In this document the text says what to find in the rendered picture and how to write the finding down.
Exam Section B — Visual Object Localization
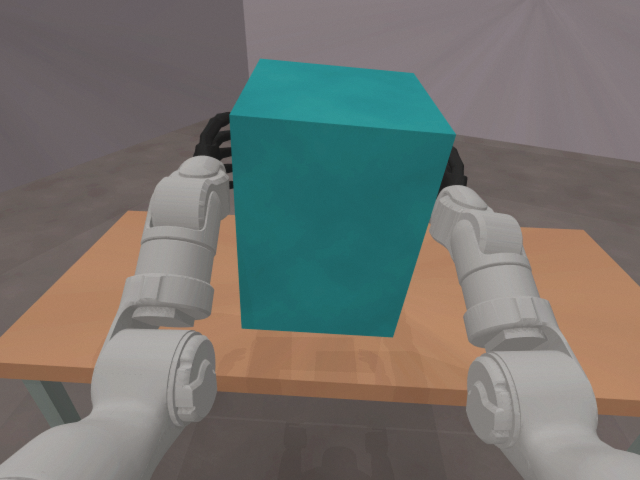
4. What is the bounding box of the right robot upper arm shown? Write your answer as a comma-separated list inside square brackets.
[466, 350, 640, 480]

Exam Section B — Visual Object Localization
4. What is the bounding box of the left robot upper arm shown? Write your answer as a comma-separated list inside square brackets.
[0, 329, 217, 480]

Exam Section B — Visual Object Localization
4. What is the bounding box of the carton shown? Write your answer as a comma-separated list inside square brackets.
[229, 59, 456, 337]

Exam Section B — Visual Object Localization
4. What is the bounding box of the left robot forearm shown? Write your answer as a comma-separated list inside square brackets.
[91, 156, 230, 405]

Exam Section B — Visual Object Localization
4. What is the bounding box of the table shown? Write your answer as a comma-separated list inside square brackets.
[0, 211, 640, 455]

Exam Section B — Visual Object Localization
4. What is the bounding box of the left robot hand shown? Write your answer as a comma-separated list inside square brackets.
[193, 112, 233, 189]

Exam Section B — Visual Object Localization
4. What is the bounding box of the right robot forearm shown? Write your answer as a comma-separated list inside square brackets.
[429, 185, 598, 429]

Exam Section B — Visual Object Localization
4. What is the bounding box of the right robot hand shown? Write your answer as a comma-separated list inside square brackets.
[430, 147, 467, 219]

